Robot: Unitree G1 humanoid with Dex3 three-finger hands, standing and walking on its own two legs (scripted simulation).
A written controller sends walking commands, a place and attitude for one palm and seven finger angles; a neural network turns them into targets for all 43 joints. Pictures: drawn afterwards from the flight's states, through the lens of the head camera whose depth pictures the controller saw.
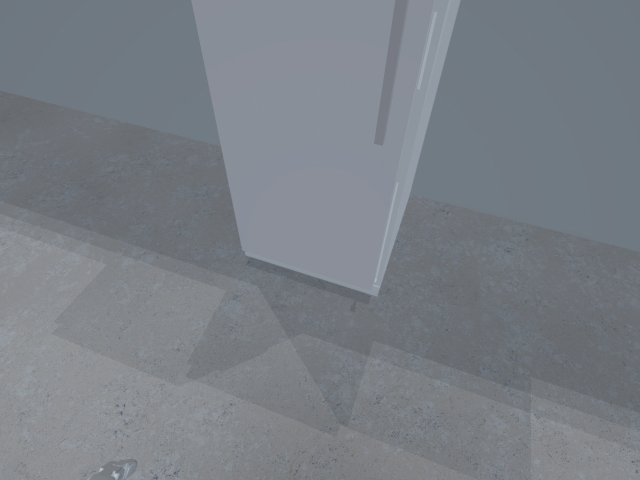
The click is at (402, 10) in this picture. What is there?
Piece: fridge door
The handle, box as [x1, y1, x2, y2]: [374, 0, 408, 145]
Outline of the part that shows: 408,0 395,0 374,143 381,145 384,141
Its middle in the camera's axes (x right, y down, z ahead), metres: +0.14 -0.34 +0.76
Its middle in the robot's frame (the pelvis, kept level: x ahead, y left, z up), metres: +0.82 -0.09 +0.13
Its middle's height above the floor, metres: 0.90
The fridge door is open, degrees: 0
